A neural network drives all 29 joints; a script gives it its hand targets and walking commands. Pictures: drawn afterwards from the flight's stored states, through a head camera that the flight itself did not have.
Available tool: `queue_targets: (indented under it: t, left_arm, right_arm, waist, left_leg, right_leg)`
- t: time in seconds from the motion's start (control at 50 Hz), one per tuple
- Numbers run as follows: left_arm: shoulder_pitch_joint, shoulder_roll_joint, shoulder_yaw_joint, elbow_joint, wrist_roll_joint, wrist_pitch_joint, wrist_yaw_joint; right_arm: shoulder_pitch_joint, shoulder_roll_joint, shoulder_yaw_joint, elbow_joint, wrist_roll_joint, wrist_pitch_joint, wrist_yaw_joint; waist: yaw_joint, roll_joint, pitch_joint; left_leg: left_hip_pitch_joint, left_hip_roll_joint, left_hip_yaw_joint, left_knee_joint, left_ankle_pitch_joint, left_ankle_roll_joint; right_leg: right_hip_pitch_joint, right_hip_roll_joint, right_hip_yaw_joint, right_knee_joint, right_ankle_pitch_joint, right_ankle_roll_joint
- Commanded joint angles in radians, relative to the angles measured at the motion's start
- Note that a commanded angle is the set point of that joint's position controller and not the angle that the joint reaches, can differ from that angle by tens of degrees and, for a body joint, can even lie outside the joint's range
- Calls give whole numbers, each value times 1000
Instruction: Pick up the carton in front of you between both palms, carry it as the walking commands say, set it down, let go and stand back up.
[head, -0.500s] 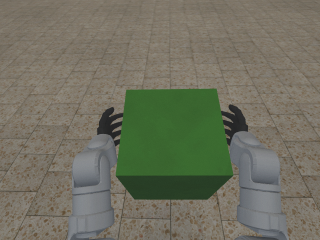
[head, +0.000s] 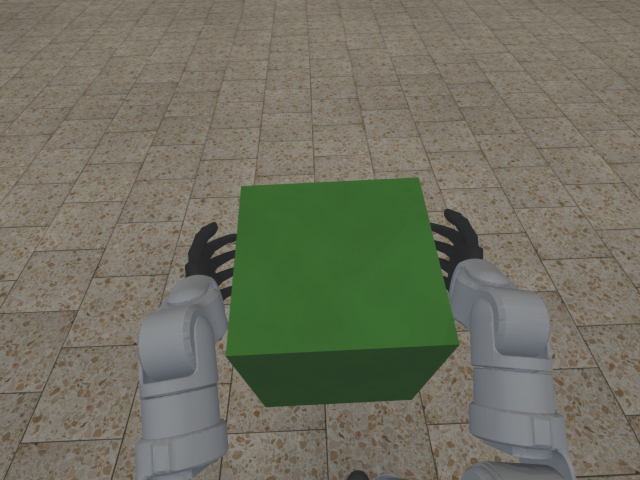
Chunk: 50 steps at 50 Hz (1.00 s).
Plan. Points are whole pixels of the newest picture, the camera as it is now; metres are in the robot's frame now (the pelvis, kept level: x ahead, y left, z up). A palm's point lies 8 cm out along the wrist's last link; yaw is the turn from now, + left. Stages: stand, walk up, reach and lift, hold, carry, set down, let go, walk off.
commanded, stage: carry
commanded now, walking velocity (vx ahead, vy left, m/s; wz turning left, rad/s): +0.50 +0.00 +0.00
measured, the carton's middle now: (334, 303) +0.33 -0.01 +0.04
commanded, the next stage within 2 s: none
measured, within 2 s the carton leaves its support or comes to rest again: neither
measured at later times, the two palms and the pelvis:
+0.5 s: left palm (217, 147) +0.60 +0.15 +0.11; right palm (400, 141) +0.60 -0.15 +0.10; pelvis +0.31 +0.01 +0.01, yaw +0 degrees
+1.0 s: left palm (231, 71) +0.87 +0.15 +0.11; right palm (374, 64) +0.87 -0.15 +0.11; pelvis +0.64 +0.00 +0.01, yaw -1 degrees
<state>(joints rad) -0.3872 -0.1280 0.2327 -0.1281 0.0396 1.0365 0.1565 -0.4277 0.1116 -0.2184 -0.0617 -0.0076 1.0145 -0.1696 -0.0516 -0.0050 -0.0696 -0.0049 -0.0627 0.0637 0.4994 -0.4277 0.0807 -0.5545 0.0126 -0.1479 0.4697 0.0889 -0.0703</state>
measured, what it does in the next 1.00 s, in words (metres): walks ahead: right foot, then left foot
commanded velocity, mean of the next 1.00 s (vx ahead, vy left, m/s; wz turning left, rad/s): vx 0.50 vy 0.00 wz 0.00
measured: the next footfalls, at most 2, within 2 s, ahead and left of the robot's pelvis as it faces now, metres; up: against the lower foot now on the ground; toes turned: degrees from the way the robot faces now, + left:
right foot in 0.02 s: +0.19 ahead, -0.07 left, -0.01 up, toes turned -6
left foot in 0.54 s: +0.52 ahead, +0.11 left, -0.01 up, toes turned +9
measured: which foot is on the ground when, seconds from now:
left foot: down 0.00-0.02, up 0.04-0.52, down 0.54-1.00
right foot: up 0.00-0.00, down 0.02-0.54, up 0.56-1.00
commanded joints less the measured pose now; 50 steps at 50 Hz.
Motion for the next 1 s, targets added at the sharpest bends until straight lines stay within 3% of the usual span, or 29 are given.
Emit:
queue_targets:
  t: [0.0, 0.02, 0.04, 0.06, 0.08, 0.1, 0.12, 0.18, 0.3, 0.4, 0.46, 0.5, 0.52, 0.54, 0.56, 0.58, 0.6, 0.62, 0.64, 0.66, 0.7, 0.76, 0.82, 0.96, 0.98]
  left_arm:
    - [-471, -658, -561, 11, -102, -5, -3]
    - [-486, -636, -545, 32, -86, -6, 1]
    - [-455, -648, -544, 53, -99, -7, 5]
    - [-463, -695, -562, 37, -118, -14, -2]
    - [-514, -747, -588, 7, -146, -23, -14]
    - [-580, -791, -620, -26, -175, -34, -27]
    - [-624, -826, -651, -45, -204, -46, -41]
    - [-638, -846, -696, -75, -246, -74, -68]
    - [-443, -791, -704, -103, -235, -64, -78]
    - [-243, -760, -713, -207, -220, -12, -83]
    - [-115, -760, -709, -275, -219, 36, -88]
    - [-56, -757, -716, -330, -224, 68, -95]
    - [-47, -752, -727, -360, -231, 82, -100]
    - [-49, -750, -743, -389, -239, 98, -104]
    - [-27, -766, -766, -424, -248, 114, -112]
    - [-36, -776, -791, -451, -267, 125, -122]
    - [-39, -817, -809, -463, -278, 126, -135]
    - [-65, -845, -822, -474, -283, 123, -145]
    - [-71, -864, -828, -474, -285, 122, -152]
    - [-61, -873, -830, -468, -280, 121, -156]
    - [-15, -864, -829, -452, -263, 122, -156]
    - [23, -823, -818, -442, -237, 131, -143]
    - [34, -783, -809, -447, -229, 146, -129]
    - [9, -697, -793, -456, -238, 176, -109]
    - [8, -693, -789, -454, -240, 177, -108]
  right_arm:
    - [-520, 711, 607, -48, 169, 13, 47]
    - [-518, 740, 606, -26, 164, 20, 48]
    - [-495, 732, 600, -24, 169, 20, 47]
    - [-521, 754, 607, -40, 173, 13, 45]
    - [-553, 794, 603, -52, 175, 3, 45]
    - [-578, 822, 596, -62, 167, -9, 46]
    - [-574, 839, 592, -59, 153, -19, 49]
    - [-512, 850, 612, -49, 128, -45, 50]
    - [-371, 819, 667, -121, 118, -44, 44]
    - [-235, 803, 735, -260, 164, 8, 63]
    - [-139, 806, 765, -348, 201, 61, 81]
    - [-73, 807, 770, -394, 216, 93, 93]
    - [-39, 805, 766, -414, 218, 107, 100]
    - [6, 796, 760, -438, 214, 122, 108]
    - [-5, 802, 767, -437, 221, 129, 116]
    - [61, 835, 769, -431, 228, 135, 127]
    - [55, 868, 776, -472, 231, 135, 139]
    - [26, 890, 784, -494, 231, 137, 149]
    - [2, 902, 793, -514, 236, 138, 157]
    - [-5, 900, 800, -520, 241, 139, 163]
    - [18, 877, 810, -523, 250, 143, 172]
    - [52, 820, 806, -512, 250, 153, 178]
    - [70, 766, 789, -510, 242, 165, 171]
    - [76, 692, 750, -493, 213, 190, 138]
    - [71, 693, 752, -496, 215, 192, 135]
  waist:
    - [93, 35, -413]
    - [76, -210, -506]
    - [112, -246, -555]
    - [115, -173, -498]
    - [98, -90, -453]
    - [83, -36, -401]
    - [76, -17, -392]
    - [61, -56, -388]
    - [78, -103, -324]
    - [83, -128, -242]
    - [83, -151, -210]
    - [62, -169, -267]
    - [41, -130, -324]
    - [29, -3, -402]
    - [38, 264, -454]
    - [33, 228, -405]
    - [35, 193, -360]
    - [36, 79, -331]
    - [39, 38, -288]
    - [43, 53, -276]
    - [44, 96, -244]
    - [44, 127, -171]
    - [41, 121, -112]
    - [37, 162, -13]
    - [40, 168, -26]
  left_leg:
    - [-158, 149, 8, 436, 703, -27]
    - [-461, 46, -18, 696, -54, -71]
    - [-663, -20, -77, 913, -139, -77]
    - [-736, 39, -111, 925, -70, -50]
    - [-727, 70, -117, 868, 3, -39]
    - [-708, 97, -102, 819, 42, -40]
    - [-665, 119, -102, 770, 69, -42]
    - [-645, 132, -65, 650, 113, -58]
    - [-745, 147, 16, 355, 268, -100]
    - [-687, 100, 91, 101, 390, -96]
    - [-553, 51, 159, -50, 442, -76]
    - [-284, 9, 208, -123, 443, -56]
    - [-56, 49, 174, -138, 428, -50]
    - [174, 258, -96, -111, 398, -19]
    - [426, 534, -549, -167, 390, 164]
    - [348, 509, -569, -226, 423, 178]
    - [277, 468, -454, -231, 485, 157]
    - [197, 448, -355, -239, 504, 125]
    - [92, 421, -275, -267, 474, 89]
    - [28, 394, -214, -298, 388, 60]
    - [-30, 359, -133, -347, 290, 47]
    - [-42, 334, -70, -405, 261, 58]
    - [-26, 308, -14, -405, 361, 50]
    - [55, 310, 57, -336, 589, 20]
    - [64, 311, 72, -295, 673, 10]
  right_leg:
    - [629, -96, 110, -48, 128, -21]
    - [924, -416, 492, 95, 439, -150]
    - [995, -454, 719, -22, 119, -278]
    - [915, -398, 685, -83, -65, -251]
    - [813, -350, 594, -117, -102, -198]
    - [716, -336, 516, -131, -43, -172]
    - [643, -315, 461, -149, -78, -152]
    - [588, -278, 354, -181, -79, -133]
    - [732, -238, 220, -198, 247, -83]
    - [801, -207, 128, -200, 435, -51]
    - [801, -195, 68, -155, 588, -23]
    - [718, -187, 11, 28, 668, 16]
    - [581, -165, -12, 185, 490, 41]
    - [369, -139, -5, 410, 101, 65]
    - [-7, 1, 36, 692, -454, 95]
    - [-93, -13, 127, 819, -548, 75]
    - [-124, -54, 147, 840, -525, 54]
    - [-109, -93, 158, 793, -467, 47]
    - [-76, -122, 153, 724, -428, 49]
    - [-35, -136, 146, 661, -394, 54]
    - [-16, -130, 104, 554, -344, 70]
    - [-66, -136, 52, 391, -258, 103]
    - [-86, -130, 11, 249, -167, 114]
    - [-41, -99, -39, 63, -97, 68]
    - [12, -88, -51, 43, -103, 56]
